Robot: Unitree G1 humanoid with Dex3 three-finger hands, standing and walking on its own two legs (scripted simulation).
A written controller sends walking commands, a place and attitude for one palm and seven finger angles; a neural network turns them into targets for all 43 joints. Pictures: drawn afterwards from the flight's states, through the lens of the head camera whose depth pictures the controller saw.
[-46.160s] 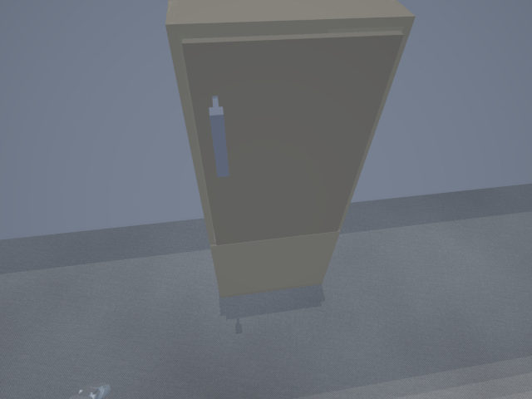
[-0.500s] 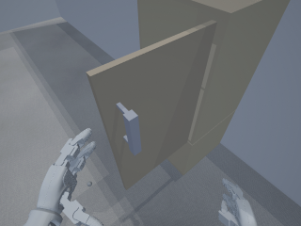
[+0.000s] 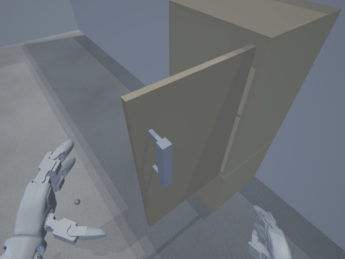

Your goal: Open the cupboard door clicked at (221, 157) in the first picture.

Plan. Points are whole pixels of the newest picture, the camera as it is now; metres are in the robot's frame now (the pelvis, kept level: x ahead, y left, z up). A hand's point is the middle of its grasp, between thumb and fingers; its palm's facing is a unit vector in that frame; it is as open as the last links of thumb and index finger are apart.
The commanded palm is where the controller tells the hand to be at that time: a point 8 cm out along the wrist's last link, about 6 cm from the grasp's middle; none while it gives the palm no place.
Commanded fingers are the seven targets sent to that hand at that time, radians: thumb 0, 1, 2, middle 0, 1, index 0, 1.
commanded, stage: draw the hand back to the body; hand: left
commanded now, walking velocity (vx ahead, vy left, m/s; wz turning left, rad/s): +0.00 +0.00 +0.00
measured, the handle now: (159, 158) +0.32 +0.07 +0.08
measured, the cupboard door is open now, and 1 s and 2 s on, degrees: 90 90 90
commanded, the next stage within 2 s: step back with the hand held close in 0.94 s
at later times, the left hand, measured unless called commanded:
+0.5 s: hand (49, 175) +0.21 +0.25 +0.16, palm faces +0.42 -0.81 -0.41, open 9.8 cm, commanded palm +0.16 +0.29 +0.18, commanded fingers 0.00 0.83 0.87 -0.20 -0.30 -0.20 -0.30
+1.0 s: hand (48, 177) +0.20 +0.24 +0.17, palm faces +0.45 -0.80 -0.40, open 7.5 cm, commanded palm +0.15 +0.28 +0.18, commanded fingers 0.00 0.90 0.90 -0.20 -0.30 -0.20 -0.30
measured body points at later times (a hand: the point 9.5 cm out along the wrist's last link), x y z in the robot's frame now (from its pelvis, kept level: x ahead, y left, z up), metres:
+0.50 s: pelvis +0.02 +0.00 +0.02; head +0.00 -0.02 +0.47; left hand +0.18 +0.29 +0.19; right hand +0.20 -0.22 -0.07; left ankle -0.03 +0.10 -0.73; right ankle +0.01 -0.12 -0.73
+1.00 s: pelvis +0.01 -0.02 +0.02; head -0.01 -0.04 +0.47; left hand +0.17 +0.28 +0.19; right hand +0.19 -0.24 -0.07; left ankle -0.03 +0.10 -0.73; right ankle +0.01 -0.12 -0.73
